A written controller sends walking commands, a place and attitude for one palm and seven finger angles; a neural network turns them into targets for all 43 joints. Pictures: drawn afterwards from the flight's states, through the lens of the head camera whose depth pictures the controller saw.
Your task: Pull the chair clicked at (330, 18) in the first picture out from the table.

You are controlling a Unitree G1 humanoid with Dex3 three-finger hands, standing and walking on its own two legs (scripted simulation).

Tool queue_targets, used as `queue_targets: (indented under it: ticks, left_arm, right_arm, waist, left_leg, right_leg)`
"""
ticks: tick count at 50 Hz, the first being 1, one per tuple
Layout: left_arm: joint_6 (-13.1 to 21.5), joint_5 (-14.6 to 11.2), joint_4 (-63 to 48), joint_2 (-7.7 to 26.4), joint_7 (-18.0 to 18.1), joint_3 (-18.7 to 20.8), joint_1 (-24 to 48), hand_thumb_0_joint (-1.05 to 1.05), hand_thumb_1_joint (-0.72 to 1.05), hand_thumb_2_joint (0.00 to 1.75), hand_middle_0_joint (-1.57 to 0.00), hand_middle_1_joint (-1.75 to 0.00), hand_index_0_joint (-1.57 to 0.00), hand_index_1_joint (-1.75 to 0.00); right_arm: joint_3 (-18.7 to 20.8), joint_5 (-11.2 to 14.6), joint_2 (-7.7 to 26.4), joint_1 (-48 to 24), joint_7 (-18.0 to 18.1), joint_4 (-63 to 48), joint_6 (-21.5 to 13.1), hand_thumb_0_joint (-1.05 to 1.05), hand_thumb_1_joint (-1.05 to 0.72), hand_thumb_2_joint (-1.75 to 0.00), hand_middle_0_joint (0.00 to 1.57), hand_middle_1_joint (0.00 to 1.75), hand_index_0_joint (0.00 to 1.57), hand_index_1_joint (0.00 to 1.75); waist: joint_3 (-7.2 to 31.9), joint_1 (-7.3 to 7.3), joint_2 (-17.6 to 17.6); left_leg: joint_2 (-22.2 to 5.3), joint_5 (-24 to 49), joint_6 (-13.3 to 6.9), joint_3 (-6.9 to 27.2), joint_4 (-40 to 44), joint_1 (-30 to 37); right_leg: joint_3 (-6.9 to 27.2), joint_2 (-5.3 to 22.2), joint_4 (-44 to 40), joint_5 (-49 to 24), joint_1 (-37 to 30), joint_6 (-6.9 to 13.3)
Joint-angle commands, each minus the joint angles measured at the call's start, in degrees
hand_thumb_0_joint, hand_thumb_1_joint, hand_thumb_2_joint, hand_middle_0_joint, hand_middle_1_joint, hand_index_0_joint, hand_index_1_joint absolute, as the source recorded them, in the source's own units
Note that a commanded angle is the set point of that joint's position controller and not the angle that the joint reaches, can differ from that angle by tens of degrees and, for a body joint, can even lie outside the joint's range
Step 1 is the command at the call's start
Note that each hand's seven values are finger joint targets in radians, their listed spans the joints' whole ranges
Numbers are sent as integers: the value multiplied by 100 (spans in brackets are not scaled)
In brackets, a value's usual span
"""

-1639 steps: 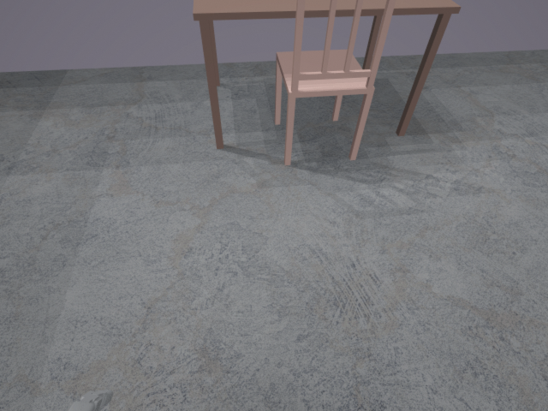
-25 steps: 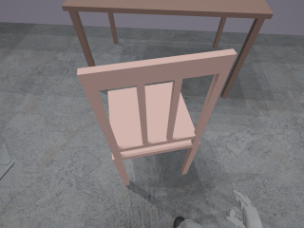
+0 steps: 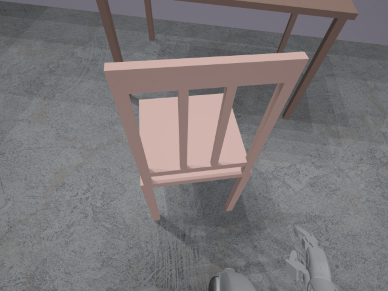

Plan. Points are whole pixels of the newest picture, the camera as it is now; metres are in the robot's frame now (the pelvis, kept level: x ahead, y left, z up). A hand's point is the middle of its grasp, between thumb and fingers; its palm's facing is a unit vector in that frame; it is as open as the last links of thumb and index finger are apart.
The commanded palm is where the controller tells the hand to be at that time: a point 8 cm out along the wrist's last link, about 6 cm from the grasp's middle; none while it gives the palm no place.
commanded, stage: step back with the hand held close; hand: left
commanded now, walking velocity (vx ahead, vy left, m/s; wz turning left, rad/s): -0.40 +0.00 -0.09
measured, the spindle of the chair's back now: (183, 136) +0.49 +0.06 -0.05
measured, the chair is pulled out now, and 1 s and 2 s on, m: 0.57 0.57 0.57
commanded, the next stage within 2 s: stop stepping back and stand still in 0.30 s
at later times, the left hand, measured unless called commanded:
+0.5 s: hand out of the picture +0.11 +0.24 +0.17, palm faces +0.28 -0.78 -0.56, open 7.4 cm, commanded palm +0.05 +0.28 +0.19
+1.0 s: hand out of the picture +0.05 +0.26 +0.19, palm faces +0.35 -0.81 -0.47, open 7.4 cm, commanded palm -0.01 +0.31 +0.19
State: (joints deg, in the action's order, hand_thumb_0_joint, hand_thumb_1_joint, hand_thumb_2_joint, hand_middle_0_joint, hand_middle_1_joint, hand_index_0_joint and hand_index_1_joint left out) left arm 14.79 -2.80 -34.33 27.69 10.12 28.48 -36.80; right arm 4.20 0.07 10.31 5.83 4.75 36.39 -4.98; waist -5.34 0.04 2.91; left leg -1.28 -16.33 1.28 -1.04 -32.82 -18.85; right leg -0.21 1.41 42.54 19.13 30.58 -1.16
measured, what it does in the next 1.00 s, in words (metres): walks backwards: right foot, then left foot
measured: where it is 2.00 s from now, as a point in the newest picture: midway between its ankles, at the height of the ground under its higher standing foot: outside the picture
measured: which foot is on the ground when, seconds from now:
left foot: down 0.00-0.18, up 0.20-0.38, down 0.40-1.00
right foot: up 0.00-0.14, down 0.16-0.42, up 0.44-0.60, down 0.62-1.00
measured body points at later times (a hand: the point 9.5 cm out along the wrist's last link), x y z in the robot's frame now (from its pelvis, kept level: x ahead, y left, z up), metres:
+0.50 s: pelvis -0.11 -0.01 +0.00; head -0.05 +0.02 +0.45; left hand +0.09 +0.28 +0.20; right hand +0.03 -0.27 -0.08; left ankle -0.08 +0.10 -0.73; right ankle -0.07 -0.13 -0.69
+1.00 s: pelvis -0.17 +0.02 +0.01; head -0.18 +0.04 +0.46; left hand +0.02 +0.30 +0.21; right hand -0.07 -0.23 -0.08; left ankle -0.14 +0.09 -0.73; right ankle -0.17 -0.11 -0.69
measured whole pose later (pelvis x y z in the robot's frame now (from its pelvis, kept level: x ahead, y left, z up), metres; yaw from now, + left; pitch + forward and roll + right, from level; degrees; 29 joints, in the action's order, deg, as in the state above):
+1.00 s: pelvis -0.17 +0.02 +0.01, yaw -4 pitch -2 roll -3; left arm 12.0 -1.2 -31.3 25.6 9.4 25.0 -33.4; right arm 0.4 0.6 10.1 17.5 2.4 37.2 -8.0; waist 0.1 2.6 0.2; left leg 0.3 -15.5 -3.9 -1.6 -32.4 -15.3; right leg -2.5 -0.6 44.6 23.2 19.0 -0.1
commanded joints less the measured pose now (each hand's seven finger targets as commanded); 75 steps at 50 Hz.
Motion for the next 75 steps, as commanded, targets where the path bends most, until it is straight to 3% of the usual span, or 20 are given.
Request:
queue_targets:
  ticks: [1,7,10,18,19,21,23,26,30,35,39,42,45,52,57,59,62,63,68,75]
  left_arm:
    - [405,-105,-1390,729,118,749,293,0,90,90,-20,-30,-20,-30]
    - [391,30,-685,599,-19,529,406,0,90,90,-20,-30,-20,-30]
    - [413,-7,-416,746,-51,564,494,0,90,90,-20,-30,-20,-30]
    - [473,-91,-1295,994,149,940,-259,0,90,90,-20,-30,-20,-30]
    - [571,-113,-1365,929,146,849,-313,0,90,90,-20,-30,-20,-30]
    - [585,-51,-1532,1013,157,982,-482,0,90,90,-20,-30,-20,-30]
    - [415,-105,-1451,997,71,987,-505,0,90,90,-20,-30,-20,-30]
    - [216,-97,-1548,870,81,828,20,0,90,90,-20,-30,-20,-30]
    - [67,48,-480,736,64,557,7,0,90,90,-20,-30,-20,-30]
    - [-76,-44,322,559,-112,104,579,0,90,90,-20,-30,-20,-30]
    - [21,61,-310,747,-60,229,972,0,90,90,-20,-30,-20,-30]
    - [201,172,-1419,922,52,346,1087,0,90,90,-20,-30,-20,-30]
    - [143,197,-1384,1040,61,497,946,0,90,90,-20,-30,-20,-30]
    - [5,40,458,463,-77,243,115,0,90,90,-20,-30,-20,-30]
    - [-31,-32,461,475,-214,-44,700,0,90,90,-20,-30,-20,-30]
    - [-3,-21,-163,566,-188,-33,895,0,90,90,-20,-30,-20,-30]
    - [168,86,-1279,768,-81,112,1298,0,90,90,-20,-30,-20,-30]
    - [-1048,656,3811,-1161,-765,-2122,1476,0,90,90,-20,-30,-20,-30]
    - [-1530,480,4842,-1242,-911,-2395,1844,0,90,90,-20,-30,-20,-30]
    - [-1633,368,6948,-888,-935,-2658,2192,0,90,90,-20,-30,-20,-30]
  right_arm:
    - [226,-80,687,-6,-44,-562,-652,0,-90,-90,20,30,20,30]
    - [159,3,711,77,-200,-534,-805,0,-90,-90,20,30,20,30]
    - [263,38,617,61,-153,-569,-703,0,-90,-90,20,30,20,30]
    - [-53,88,494,20,50,-809,-246,0,-90,-90,20,30,20,30]
    - [3,60,531,68,77,-744,-309,0,-90,-90,20,30,20,30]
    - [199,41,694,88,58,-823,-500,0,-90,-90,20,30,20,30]
    - [174,-13,688,126,-65,-834,-624,0,-90,-90,20,30,20,30]
    - [210,125,799,267,-176,-804,-637,0,-90,-90,20,30,20,30]
    - [49,198,884,402,-163,-843,-516,0,-90,-90,20,30,20,30]
    - [188,212,947,532,-189,-802,-350,0,-90,-90,20,30,20,30]
    - [-84,155,776,254,-78,-904,-275,0,-90,-90,20,30,20,30]
    - [-90,32,888,325,-36,-1055,-467,0,-90,-90,20,30,20,30]
    - [-139,29,696,253,-180,-869,-651,0,-90,-90,20,30,20,30]
    - [-130,95,832,486,-185,-789,-454,0,-90,-90,20,30,20,30]
    - [64,188,887,597,-183,-831,-344,0,-90,-90,20,30,20,30]
    - [-31,159,823,438,-171,-908,-404,0,-90,-90,20,30,20,30]
    - [-122,51,868,188,-86,-960,-578,0,-90,-90,20,30,20,30]
    - [140,-141,1596,842,-560,502,-442,0,-90,-90,20,30,20,30]
    - [-25,-237,1034,1033,-421,165,132,0,-90,-90,20,30,20,30]
    - [-90,-127,973,780,-309,888,259,0,-90,-90,20,30,20,30]
  waist:
    - [1205,69,-2167]
    - [1040,-37,-854]
    - [1301,3,1471]
    - [1577,123,288]
    - [1552,69,-181]
    - [1480,45,-2143]
    - [1460,111,-2441]
    - [1173,133,-1829]
    - [883,142,-931]
    - [309,221,1648]
    - [368,255,-121]
    - [312,146,-2752]
    - [390,127,-1930]
    - [430,117,-772]
    - [429,156,1148]
    - [428,209,640]
    - [428,65,-1842]
    - [-75,713,-2075]
    - [1133,285,432]
    - [959,0,-1434]
  left_leg:
    - [-1910,3950,-993,724,858,395]
    - [-1144,1710,-289,474,-422,392]
    - [238,-1579,72,148,-2812,-725]
    - [10,-275,-43,-76,853,208]
    - [-227,526,-137,-40,1390,573]
    - [-1949,2521,-847,1423,1485,912]
    - [-1921,1452,-1051,1257,1412,33]
    - [-1222,1295,-749,372,838,280]
    - [-840,-818,-496,504,257,-389]
    - [67,-613,-217,175,-2213,-56]
    - [-86,-806,-392,90,1,631]
    - [-1258,-1901,-1007,2196,2203,461]
    - [-1277,-1069,-1133,2080,1948,-169]
    - [-724,-1162,-539,917,1073,-659]
    - [-12,-811,-328,244,-825,-169]
    - [-96,-319,-362,245,-28,456]
    - [-783,-628,-471,1466,1908,760]
    - [-1082,1405,-889,2165,1182,434]
    - [-1166,4617,-1292,1582,634,1527]
    - [-805,2825,-1054,1258,1072,709]
  right_leg:
    - [350,-77,1263,921,-358,-5]
    - [-33,265,-2141,-1731,-1730,146]
    - [1782,2038,-2493,-4098,-1820,1075]
    - [612,1097,-1560,-2861,-1862,564]
    - [410,850,-1275,-2339,-1750,410]
    - [-130,-126,394,1039,-473,-53]
    - [377,-213,1902,1204,-600,-18]
    - [100,-74,524,554,-832,-50]
    - [-194,106,-1914,-744,-2161,51]
    - [1509,1379,-3099,1254,-394,889]
    - [490,876,-2019,1354,-323,588]
    - [-262,-429,1011,1104,-69,144]
    - [272,-115,1718,490,-493,146]
    - [-257,-133,-2165,-126,-2512,282]
    - [1661,1117,-2895,1208,-1320,960]
    - [1249,981,-2512,555,-1166,876]
    - [190,20,-1114,222,-1204,304]
    - [-163,-174,833,431,286,163]
    - [438,-76,1925,791,262,-101]
    - [301,-43,-563,182,-1446,29]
